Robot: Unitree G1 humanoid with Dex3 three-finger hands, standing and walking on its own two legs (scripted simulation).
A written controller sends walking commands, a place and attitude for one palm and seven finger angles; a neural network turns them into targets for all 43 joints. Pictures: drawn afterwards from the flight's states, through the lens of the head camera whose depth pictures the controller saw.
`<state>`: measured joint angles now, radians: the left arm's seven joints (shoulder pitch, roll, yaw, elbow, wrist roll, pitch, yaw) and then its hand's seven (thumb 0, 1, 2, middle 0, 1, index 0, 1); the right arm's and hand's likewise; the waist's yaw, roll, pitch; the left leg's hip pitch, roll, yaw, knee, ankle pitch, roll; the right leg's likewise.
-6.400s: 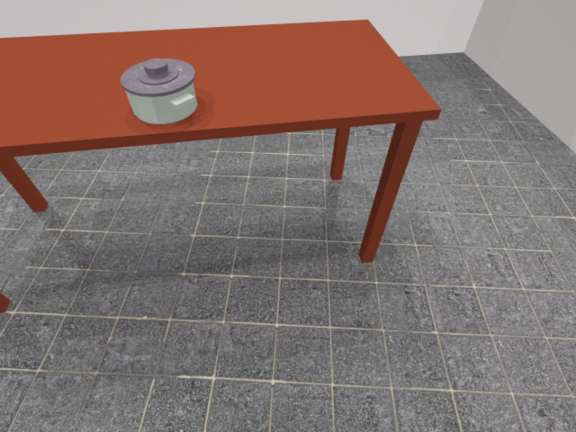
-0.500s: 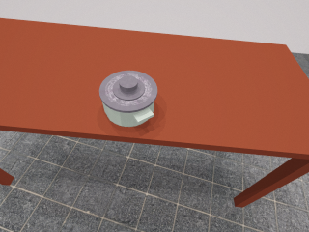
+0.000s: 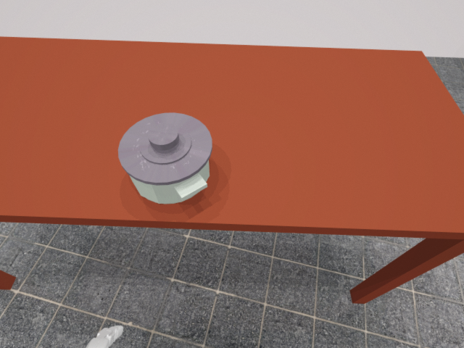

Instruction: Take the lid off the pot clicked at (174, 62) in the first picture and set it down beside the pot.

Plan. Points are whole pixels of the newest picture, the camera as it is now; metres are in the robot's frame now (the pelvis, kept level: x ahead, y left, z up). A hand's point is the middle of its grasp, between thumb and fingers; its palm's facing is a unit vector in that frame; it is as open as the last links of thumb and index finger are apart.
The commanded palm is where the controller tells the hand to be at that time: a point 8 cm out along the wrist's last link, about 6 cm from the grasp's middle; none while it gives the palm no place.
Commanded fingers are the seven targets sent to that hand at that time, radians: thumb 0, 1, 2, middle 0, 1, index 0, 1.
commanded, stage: come to a stop and stand still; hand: left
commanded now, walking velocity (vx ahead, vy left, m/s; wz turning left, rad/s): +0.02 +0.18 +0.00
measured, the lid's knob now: (163, 136) +0.44 +0.15 +0.09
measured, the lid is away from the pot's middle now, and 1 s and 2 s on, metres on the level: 0.00 0.00 0.00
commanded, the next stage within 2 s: look again from close up in 0.94 s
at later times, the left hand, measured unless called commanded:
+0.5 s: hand out of the picture -0.02 +0.23 -0.18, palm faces +0.06 -0.98 -0.20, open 7.4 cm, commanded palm none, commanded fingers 0.00 0.90 0.90 -0.20 -0.30 -0.20 -0.30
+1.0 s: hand out of the picture -0.09 +0.20 -0.17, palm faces +0.01 -0.99 -0.12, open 7.4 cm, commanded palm none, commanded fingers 0.00 0.90 0.90 -0.20 -0.30 -0.20 -0.30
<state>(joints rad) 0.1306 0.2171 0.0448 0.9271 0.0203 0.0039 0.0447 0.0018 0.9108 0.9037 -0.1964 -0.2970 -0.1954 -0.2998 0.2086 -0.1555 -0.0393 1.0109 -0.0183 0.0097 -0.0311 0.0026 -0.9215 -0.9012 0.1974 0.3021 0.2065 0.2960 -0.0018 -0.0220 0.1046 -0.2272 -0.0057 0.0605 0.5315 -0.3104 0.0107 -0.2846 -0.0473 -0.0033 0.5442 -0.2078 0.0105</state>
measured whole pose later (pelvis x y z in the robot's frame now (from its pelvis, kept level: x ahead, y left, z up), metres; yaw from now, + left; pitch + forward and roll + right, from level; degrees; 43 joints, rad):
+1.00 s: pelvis -0.07 +0.05 +0.01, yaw -1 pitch -1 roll +0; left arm 0.33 0.11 -0.01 1.09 0.01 0.00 0.04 0.00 0.91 0.90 -0.20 -0.30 -0.20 -0.30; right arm 0.34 -0.11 -0.01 1.13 0.00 0.00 -0.02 0.00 -0.91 -0.90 0.19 0.30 0.20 0.30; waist -0.01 -0.03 0.03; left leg -0.25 -0.04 0.07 0.43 -0.16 0.07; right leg -0.12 0.01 -0.02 0.43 -0.30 -0.01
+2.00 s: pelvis -0.04 +0.07 +0.00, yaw -2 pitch +0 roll -1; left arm 0.32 0.17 -0.02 1.06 0.02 -0.01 0.05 0.00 0.91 0.90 -0.20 -0.30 -0.20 -0.30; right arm 0.23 -0.15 0.00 1.06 0.00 -0.03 -0.03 0.00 -0.93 -0.90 0.20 0.30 0.20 0.30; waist 0.01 -0.05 0.04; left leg -0.25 -0.07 0.09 0.48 -0.24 0.11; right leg -0.09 -0.02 0.00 0.44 -0.35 0.02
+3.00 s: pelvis -0.05 +0.01 +0.01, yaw +0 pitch -2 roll +0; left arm 0.71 0.28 0.16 -0.21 -0.04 -0.07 0.06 0.01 0.90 0.90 -1.29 -1.49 -1.29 -1.49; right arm 0.22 -0.21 0.01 0.62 0.02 -0.08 -0.07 0.01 -0.90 -0.90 0.20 0.30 0.21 0.30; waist 0.05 0.06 0.01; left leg -0.20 -0.01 0.04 0.43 -0.19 0.02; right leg -0.04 0.06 -0.04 0.38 -0.31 -0.06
